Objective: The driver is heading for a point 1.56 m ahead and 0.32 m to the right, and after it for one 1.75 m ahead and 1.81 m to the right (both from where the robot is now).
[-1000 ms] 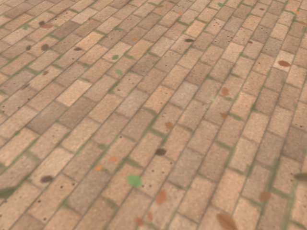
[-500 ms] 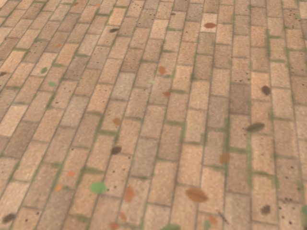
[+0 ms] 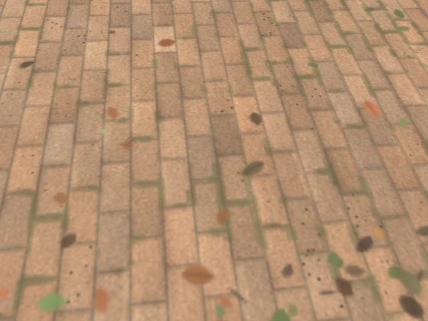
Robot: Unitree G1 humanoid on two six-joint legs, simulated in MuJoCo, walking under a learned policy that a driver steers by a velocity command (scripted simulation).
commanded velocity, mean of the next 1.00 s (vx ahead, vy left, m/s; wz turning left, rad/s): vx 0.28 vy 0.00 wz -0.39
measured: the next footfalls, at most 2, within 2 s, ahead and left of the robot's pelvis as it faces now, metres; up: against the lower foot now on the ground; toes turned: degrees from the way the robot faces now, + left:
right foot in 0.18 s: +0.03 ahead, -0.15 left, +0.00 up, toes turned -8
left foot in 0.68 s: +0.26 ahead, +0.03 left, +0.00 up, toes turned -21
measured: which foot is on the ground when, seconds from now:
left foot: down 0.00-0.18, up 0.20-0.66, down 0.68-1.00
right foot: up 0.00-0.16, down 0.18-0.70, up 0.72-1.00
